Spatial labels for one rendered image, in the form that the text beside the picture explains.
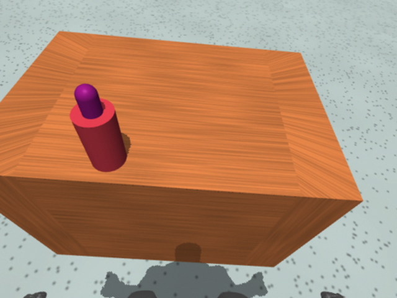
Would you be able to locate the bottle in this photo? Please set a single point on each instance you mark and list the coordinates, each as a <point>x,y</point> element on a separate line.
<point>96,124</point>

